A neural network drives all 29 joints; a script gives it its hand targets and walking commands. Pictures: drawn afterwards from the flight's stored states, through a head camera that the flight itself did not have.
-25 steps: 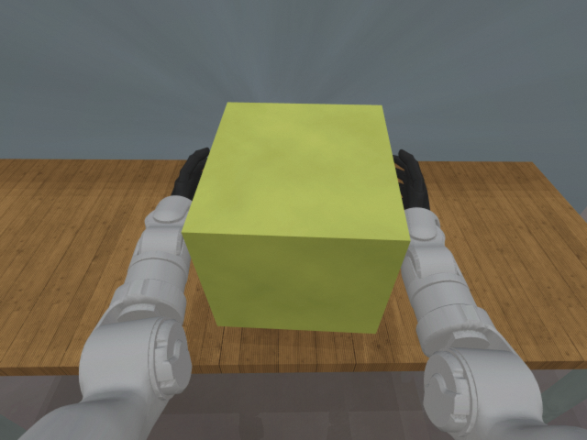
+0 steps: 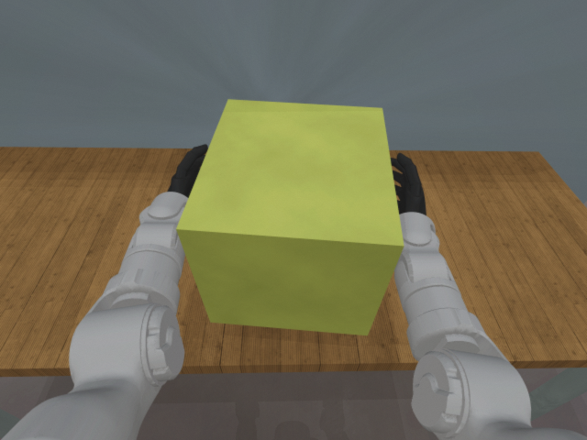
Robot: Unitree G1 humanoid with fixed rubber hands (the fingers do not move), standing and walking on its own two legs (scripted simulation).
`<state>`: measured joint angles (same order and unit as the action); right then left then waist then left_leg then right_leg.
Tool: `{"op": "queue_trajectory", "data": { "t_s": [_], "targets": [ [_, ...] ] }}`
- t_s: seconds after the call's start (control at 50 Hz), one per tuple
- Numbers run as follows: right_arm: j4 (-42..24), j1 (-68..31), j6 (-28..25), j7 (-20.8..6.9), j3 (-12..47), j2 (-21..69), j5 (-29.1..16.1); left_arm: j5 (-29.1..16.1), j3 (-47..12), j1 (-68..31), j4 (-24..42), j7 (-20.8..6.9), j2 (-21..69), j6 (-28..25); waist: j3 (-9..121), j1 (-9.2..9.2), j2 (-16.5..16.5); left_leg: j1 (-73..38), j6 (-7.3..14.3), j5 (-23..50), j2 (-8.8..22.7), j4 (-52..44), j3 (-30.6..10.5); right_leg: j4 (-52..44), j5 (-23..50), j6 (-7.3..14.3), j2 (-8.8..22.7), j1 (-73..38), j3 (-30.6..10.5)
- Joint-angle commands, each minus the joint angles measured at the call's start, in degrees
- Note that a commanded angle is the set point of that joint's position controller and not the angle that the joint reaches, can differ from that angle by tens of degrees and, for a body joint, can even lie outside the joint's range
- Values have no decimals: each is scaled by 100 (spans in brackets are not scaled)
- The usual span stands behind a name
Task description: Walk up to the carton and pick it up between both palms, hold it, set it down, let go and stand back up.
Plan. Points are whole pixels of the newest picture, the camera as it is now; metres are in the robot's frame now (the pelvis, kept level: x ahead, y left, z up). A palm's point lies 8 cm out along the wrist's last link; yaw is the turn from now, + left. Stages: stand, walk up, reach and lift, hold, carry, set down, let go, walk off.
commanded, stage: set down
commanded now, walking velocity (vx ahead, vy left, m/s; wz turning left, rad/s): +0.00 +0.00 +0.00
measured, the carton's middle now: (296, 215) +0.40 +0.00 +0.10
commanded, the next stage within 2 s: none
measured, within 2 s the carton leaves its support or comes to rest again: rests again in 1.06 s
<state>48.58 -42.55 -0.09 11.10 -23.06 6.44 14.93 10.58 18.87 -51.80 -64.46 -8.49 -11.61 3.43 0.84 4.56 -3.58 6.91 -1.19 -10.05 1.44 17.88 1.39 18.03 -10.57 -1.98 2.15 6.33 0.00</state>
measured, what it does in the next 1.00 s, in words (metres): stands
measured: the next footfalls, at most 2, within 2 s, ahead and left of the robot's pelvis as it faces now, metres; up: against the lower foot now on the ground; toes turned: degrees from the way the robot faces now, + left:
none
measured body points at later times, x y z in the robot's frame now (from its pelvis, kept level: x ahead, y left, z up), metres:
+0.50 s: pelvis +0.01 +0.01 +0.00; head +0.04 +0.04 +0.45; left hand +0.47 +0.16 +0.09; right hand +0.41 -0.16 +0.10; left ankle +0.00 +0.13 -0.75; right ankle -0.01 -0.14 -0.75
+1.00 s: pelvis +0.02 +0.02 +0.00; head +0.09 +0.05 +0.44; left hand +0.49 +0.16 +0.05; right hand +0.42 -0.16 +0.05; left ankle +0.00 +0.13 -0.75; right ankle -0.01 -0.14 -0.75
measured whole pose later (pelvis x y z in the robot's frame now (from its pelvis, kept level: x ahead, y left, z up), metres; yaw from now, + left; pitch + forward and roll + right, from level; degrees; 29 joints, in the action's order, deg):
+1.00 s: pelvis +0.02 +0.02 +0.00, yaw +0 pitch +10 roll -1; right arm 52.9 -42.4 -12.6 11.7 -29.5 7.8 18.0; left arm 10.6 18.9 -58.5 -75.5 -8.8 -13.2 -7.4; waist 0.8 6.2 -3.7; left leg 20.5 -0.4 -12.3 1.3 23.1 1.4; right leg 18.0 -10.0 -2.7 2.3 17.4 0.0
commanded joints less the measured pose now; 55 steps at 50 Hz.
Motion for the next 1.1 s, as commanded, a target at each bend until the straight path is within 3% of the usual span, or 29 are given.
{"op": "queue_trajectory", "data": {
  "t_s": [0.0, 0.04, 0.06, 0.1, 0.12, 0.22, 0.24, 0.4, 0.42, 0.48, 0.54, 0.6, 0.66, 0.68, 0.72, 0.74, 0.82, 0.88, 0.92, 0.94, 0.96, 1.02, 1.08],
  "targets": [
    [-920, -4177, -621, -566, 1115, 3498, 154, -215, -968, -4741, 926, -953, 3031, -622, 3049, 532, 175, 942, 128, 463, -480, -421, 482, 173, 3349, -502, -2, -2265, 131],
    [-808, -3973, -607, -582, 1003, 3512, 246, -171, -925, -4876, 942, -973, 2899, -672, 3123, 601, 234, 968, 104, 446, -495, -428, 503, 225, 3495, -523, 18, -2331, 133],
    [-888, -4111, -654, -561, 1084, 3604, 178, -177, -888, -4736, 884, -969, 2930, -702, 3215, 541, 167, 969, 122, 580, -469, -378, 509, 245, 3665, -515, 16, -2354, 125],
    [-887, -4178, -765, -555, 987, 3405, 256, -212, -1003, -4779, 857, -920, 3091, -711, 3393, 631, 349, 843, 11, 825, -458, -289, 466, 263, 3721, -497, -24, -2205, 179],
    [-959, -4186, -788, -544, 1049, 3526, 228, -225, -970, -4685, 789, -926, 3046, -750, 3449, 660, 244, 814, 45, 958, -469, -259, 439, 270, 3878, -500, -27, -2250, 179],
    [-582, -3904, -702, -555, 936, 3405, 323, -41, -722, -4742, 677, -989, 2703, -723, 3084, 604, 260, 937, 83, 693, -448, -349, 455, 254, 3633, -475, -10, -2149, 158],
    [-727, -4004, -793, -560, 913, 3458, 308, -74, -837, -4788, 800, -967, 2887, -773, 3405, 638, 356, 864, 1, 913, -457, -240, 465, 311, 3769, -473, -32, -2126, 202],
    [-629, -3911, -897, -499, 919, 3474, 338, -7, -714, -4681, 447, -984, 2681, -929, 3698, 631, 322, 1000, 39, 1237, -448, -93, 452, 391, 4324, -443, 8, -2207, 139],
    [-553, -3869, -916, -479, 947, 3495, 343, -79, -810, -4699, 523, -966, 2754, -936, 3670, 752, 391, 971, 11, 1323, -437, -90, 406, 463, 4465, -443, 4, -2236, 191],
    [-565, -3944, -1027, -492, 1019, 3515, 368, -75, -837, -4859, 550, -911, 2720, -1050, 3958, 610, 416, 948, -11, 1424, -431, -7, 455, 457, 4334, -445, -20, -2070, 196],
    [-400, -3821, -1100, -494, 997, 3439, 426, 25, -755, -4667, 309, -902, 2710, -1050, 3959, 678, 491, 972, -28, 1608, -424, 37, 393, 507, 4608, -464, -10, -2047, 239],
    [-394, -3947, -1134, -474, 866, 3430, 469, 9, -740, -4817, 207, -904, 2676, -1097, 4011, 662, 529, 852, -42, 1637, -393, 85, 398, 441, 4305, -405, -45, -1831, 261],
    [-319, -3975, -1250, -483, 770, 3411, 488, -85, -893, -4956, 237, -861, 2737, -1204, 4355, 769, 630, 597, -133, 1958, -376, 276, 385, 477, 4370, -375, -102, -1560, 298],
    [-306, -3993, -1253, -507, 842, 3360, 499, -49, -870, -4929, 206, -854, 2702, -1241, 4301, 653, 579, 665, -133, 2066, -350, 279, 371, 484, 4399, -368, -101, -1560, 320],
    [-203, -3948, -1315, -495, 717, 3372, 516, -101, -974, -5014, 242, -829, 2730, -1314, 4411, 810, 698, 664, -165, 2146, -353, 331, 354, 492, 4435, -351, -100, -1425, 337],
    [-174, -3955, -1343, -504, 656, 3371, 554, -16, -835, -4891, -2, -833, 2739, -1303, 4360, 713, 656, 777, -140, 2060, -360, 336, 361, 485, 4427, -328, -111, -1413, 315],
    [-219, -4022, -1504, -564, 653, 3313, 589, -91, -988, -4988, -47, -771, 2836, -1479, 4877, 669, 778, 602, -184, 2394, -326, 478, 332, 503, 4423, -290, -141, -1220, 357],
    [110, -3881, -1599, -583, 669, 3347, 641, -82, -981, -5007, -183, -728, 2757, -1619, 4944, 639, 831, 576, -210, 2566, -296, 581, 341, 534, 4509, -261, -131, -1165, 387],
    [73, -3919, -1691, -582, 582, 3330, 684, -116, -1123, -5022, -135, -696, 2930, -1678, 5127, 745, 819, 442, -254, 2750, -286, 661, 321, 516, 4500, -248, -187, -947, 424],
    [13, -3946, -1761, -582, 585, 3355, 767, -118, -1113, -5020, -280, -681, 2940, -1731, 5250, 655, 862, 411, -282, 2819, -268, 701, 350, 520, 4553, -236, -174, -951, 400],
    [124, -3836, -1813, -581, 653, 3329, 709, -149, -1203, -5044, -130, -657, 2898, -1798, 5199, 729, 902, 368, -311, 3051, -255, 753, 340, 528, 4602, -219, -204, -869, 455],
    [242, -3944, -1946, -632, 584, 3244, 705, -151, -1202, -5126, -325, -594, 2867, -1898, 5369, 628, 1039, 228, -347, 3113, -218, 862, 313, 446, 4152, -151, -245, -459, 500],
    [454, -3914, -2101, -671, 511, 3111, 724, -219, -1382, -5129, -334, -502, 2953, -2011, 5535, 659, 1187, -138, -452, 3547, -125, 1037, 251, 359, 3843, -31, -340, 21, 581]
  ]
}}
